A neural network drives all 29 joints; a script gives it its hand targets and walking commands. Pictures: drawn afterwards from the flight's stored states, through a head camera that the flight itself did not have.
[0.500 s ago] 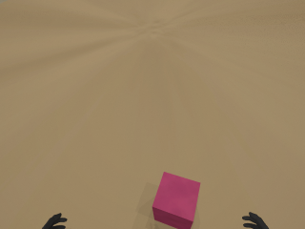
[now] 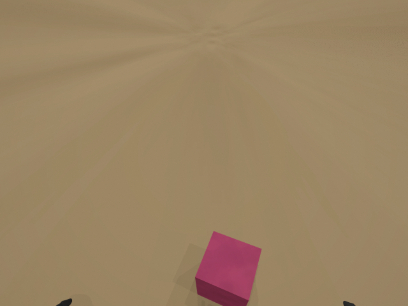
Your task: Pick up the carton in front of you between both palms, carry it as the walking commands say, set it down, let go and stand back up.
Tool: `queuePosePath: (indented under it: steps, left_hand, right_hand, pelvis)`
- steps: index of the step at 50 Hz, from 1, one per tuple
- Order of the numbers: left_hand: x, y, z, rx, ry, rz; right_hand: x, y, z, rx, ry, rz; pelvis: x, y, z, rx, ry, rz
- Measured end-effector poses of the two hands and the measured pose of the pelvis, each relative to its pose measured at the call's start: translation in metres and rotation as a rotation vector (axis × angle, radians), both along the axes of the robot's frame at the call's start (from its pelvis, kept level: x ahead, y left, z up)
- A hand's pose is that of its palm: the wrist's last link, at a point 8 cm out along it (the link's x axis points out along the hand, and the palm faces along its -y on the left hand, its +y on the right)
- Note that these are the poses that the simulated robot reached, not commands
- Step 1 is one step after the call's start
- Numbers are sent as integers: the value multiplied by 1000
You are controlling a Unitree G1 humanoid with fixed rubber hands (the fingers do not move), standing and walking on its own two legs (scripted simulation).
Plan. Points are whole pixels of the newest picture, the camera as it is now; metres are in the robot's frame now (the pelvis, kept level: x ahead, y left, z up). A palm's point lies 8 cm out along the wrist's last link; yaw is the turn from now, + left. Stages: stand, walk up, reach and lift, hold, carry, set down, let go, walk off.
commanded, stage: stand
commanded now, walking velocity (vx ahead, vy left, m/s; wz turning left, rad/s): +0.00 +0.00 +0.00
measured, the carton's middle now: (227, 272) +0.40 -0.07 -0.65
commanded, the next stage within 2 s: none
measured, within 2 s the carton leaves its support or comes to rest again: neither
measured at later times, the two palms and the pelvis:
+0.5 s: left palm out of the picture +0.08 +0.34 -0.09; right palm out of the picture +0.07 -0.27 -0.11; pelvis -0.02 +0.03 +0.00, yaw -1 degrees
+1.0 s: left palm out of the picture +0.08 +0.34 -0.09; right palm out of the picture +0.08 -0.28 -0.10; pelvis -0.02 +0.03 +0.01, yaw +0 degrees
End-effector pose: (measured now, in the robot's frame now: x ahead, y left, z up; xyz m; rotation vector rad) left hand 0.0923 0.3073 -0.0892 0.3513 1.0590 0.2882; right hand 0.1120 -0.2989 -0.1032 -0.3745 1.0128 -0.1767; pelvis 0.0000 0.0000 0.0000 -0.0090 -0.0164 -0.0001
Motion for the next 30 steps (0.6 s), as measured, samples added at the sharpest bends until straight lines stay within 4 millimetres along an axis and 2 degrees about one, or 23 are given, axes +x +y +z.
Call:
queuePosePath:
  steps: [9, 17, 30]
  left_hand:
    - [-6, 17, 3, -3, 1, -3]
    - [-11, 24, 0, -22, 19, -16]
    - [-10, 31, -2, -25, 41, -27]
  right_hand:
    - [-22, 18, -3, 11, 21, -8]
    - [-37, 24, -3, 3, 45, -15]
    - [-37, 25, -1, -6, 63, -27]
  pelvis:
    - [-10, 14, 2, 1, -18, -5]
    - [-16, 24, 3, 5, -19, -11]
    - [-17, 32, 5, 9, -17, -9]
